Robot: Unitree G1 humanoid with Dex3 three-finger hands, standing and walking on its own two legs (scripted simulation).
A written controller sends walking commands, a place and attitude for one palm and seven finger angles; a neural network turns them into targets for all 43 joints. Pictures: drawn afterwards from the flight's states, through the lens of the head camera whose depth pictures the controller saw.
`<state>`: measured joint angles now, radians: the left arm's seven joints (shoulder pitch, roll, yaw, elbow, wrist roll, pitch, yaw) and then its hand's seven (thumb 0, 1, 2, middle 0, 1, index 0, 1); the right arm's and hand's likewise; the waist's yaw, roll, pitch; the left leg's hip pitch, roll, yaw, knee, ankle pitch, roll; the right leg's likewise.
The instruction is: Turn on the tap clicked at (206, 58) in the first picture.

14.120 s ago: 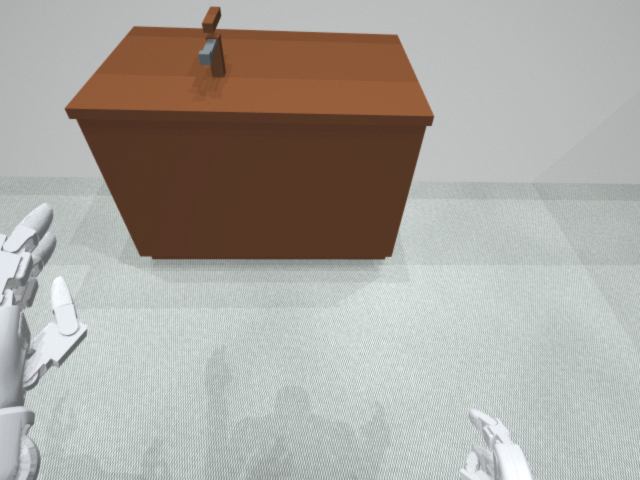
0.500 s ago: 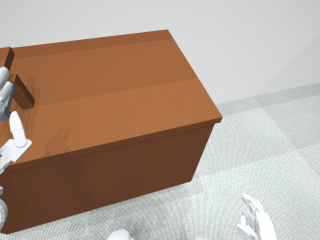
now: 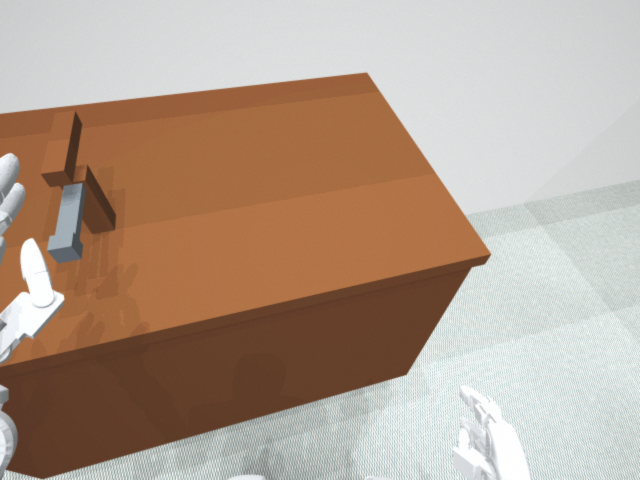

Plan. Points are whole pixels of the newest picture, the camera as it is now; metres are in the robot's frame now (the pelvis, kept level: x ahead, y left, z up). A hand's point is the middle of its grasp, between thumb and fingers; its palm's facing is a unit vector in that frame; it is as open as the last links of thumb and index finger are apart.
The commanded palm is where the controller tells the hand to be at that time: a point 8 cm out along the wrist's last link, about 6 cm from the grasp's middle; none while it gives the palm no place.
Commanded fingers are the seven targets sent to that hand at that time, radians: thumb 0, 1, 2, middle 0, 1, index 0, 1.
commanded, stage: come to a stop and stand still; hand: left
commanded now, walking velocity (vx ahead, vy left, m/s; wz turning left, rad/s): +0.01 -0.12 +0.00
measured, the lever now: (65, 247) +0.36 +0.35 +0.06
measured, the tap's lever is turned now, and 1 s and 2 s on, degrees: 0 0 0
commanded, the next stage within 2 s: look again from close up in 0.76 s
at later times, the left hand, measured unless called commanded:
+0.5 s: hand (32, 290) +0.23 +0.26 +0.18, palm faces +0.36 -0.86 -0.37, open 7.4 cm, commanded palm +0.18 +0.30 +0.19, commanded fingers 0.00 0.90 0.90 -0.20 -0.30 -0.20 -0.30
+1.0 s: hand (28, 301) +0.24 +0.28 +0.16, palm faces +0.32 -0.85 -0.43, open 7.4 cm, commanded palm +0.17 +0.31 +0.19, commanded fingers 0.00 0.90 0.90 -0.20 -0.30 -0.20 -0.30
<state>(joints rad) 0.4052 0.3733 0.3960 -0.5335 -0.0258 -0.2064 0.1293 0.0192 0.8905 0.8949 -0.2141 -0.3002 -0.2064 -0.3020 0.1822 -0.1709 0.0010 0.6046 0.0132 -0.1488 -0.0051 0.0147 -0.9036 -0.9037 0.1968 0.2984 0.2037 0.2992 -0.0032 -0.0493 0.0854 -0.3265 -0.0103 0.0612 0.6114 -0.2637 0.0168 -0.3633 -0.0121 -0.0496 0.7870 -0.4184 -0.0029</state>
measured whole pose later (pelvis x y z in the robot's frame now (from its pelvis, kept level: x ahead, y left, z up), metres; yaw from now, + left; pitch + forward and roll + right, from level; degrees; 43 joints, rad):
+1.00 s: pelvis +0.01 +0.03 +0.02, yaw -1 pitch +1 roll -1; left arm 0.43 0.42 0.37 -0.43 -0.05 -0.24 0.09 0.02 0.89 0.89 -0.22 -0.30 -0.21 -0.30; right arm 0.22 -0.25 0.03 0.61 0.00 -0.15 0.00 0.01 -0.90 -0.90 0.20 0.30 0.21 0.30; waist 0.02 -0.04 0.09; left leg -0.28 -0.03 0.02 0.50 -0.23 0.05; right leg -0.26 0.03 -0.03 0.46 -0.21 -0.02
